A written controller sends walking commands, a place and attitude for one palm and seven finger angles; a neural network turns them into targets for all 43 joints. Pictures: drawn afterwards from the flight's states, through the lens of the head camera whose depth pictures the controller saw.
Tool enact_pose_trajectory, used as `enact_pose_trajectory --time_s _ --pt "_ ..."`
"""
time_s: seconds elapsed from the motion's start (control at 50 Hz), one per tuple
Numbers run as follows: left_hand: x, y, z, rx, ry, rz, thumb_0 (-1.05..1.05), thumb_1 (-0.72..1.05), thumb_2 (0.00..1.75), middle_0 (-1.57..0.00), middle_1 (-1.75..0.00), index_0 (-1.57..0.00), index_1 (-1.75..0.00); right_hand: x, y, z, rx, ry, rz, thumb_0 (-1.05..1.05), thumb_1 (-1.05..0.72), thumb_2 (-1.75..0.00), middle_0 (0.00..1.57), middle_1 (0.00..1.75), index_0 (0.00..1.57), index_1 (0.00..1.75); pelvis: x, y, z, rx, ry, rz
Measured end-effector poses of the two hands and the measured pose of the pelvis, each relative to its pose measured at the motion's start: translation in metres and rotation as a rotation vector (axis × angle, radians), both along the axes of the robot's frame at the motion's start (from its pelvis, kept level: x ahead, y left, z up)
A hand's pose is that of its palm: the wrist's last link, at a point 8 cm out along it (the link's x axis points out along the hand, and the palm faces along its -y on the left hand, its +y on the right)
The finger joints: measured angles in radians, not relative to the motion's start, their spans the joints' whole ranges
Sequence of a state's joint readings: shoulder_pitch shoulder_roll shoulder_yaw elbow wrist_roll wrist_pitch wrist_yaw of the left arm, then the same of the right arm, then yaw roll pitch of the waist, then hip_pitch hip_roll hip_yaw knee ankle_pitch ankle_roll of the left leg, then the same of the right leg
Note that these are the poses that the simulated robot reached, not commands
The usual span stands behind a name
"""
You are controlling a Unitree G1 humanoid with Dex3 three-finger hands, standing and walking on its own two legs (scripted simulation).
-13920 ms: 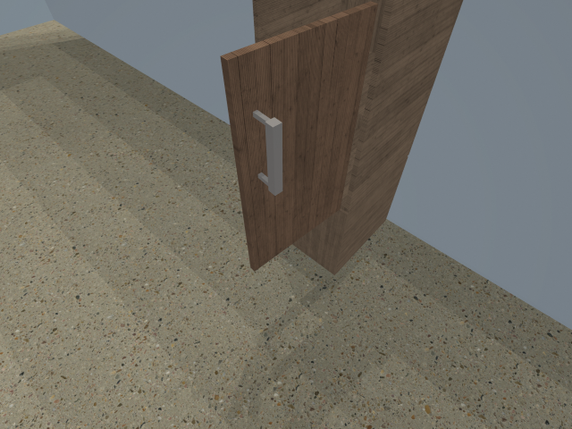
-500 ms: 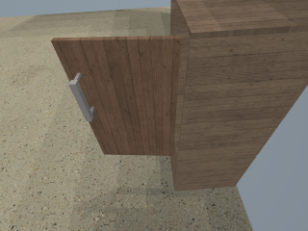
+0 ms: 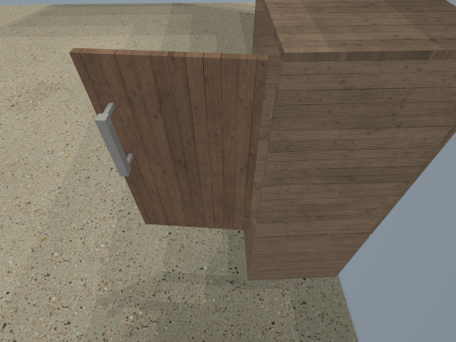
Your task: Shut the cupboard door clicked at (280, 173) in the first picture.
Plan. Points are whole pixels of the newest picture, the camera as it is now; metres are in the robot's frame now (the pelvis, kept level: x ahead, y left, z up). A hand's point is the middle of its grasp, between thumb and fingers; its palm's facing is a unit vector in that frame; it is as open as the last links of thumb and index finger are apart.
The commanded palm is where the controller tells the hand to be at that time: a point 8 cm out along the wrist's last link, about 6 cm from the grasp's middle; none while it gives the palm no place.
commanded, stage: look again from close up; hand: left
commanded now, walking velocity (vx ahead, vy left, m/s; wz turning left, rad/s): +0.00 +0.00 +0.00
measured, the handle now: (118, 141) +0.49 +0.27 +0.06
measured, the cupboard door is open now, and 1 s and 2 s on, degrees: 84 84 84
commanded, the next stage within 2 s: raise the hand and make a fist in 0.42 s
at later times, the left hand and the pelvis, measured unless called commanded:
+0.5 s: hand out of the picture +0.02 +0.20 -0.17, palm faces +0.02 -0.97 -0.23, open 7.4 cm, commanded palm none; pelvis +0.01 +0.01 +0.00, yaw +0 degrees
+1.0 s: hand out of the picture +0.11 +0.21 -0.05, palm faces +0.06 -1.00 -0.02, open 5.9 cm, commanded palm +0.11 +0.25 -0.03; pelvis -0.06 +0.01 -0.09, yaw +4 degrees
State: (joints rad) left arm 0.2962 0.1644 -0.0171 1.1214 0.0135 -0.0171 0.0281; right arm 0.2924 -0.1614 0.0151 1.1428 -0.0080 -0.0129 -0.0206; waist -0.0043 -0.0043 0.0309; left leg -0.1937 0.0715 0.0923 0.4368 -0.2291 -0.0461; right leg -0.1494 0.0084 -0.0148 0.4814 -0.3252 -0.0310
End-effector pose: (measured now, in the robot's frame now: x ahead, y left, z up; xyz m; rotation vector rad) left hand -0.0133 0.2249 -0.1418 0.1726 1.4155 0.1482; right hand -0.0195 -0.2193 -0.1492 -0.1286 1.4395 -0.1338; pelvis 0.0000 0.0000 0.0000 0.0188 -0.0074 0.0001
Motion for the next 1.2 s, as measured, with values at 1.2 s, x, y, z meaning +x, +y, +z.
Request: enact_pose_trajectory --time_s 1.2 --pt "0.142 0.031 0.125 -0.204 -1.358 -0.222 0.02 0.9 0.9 -0.65 -0.79 -0.65 -0.79 0.133 0.04 0.004 -0.023 -0.836 0.193 0.01 -0.9 -0.9 0.2 0.3 0.21 0.3 -0.068 0.022 -0.081 -0.07 0.177 0.073"
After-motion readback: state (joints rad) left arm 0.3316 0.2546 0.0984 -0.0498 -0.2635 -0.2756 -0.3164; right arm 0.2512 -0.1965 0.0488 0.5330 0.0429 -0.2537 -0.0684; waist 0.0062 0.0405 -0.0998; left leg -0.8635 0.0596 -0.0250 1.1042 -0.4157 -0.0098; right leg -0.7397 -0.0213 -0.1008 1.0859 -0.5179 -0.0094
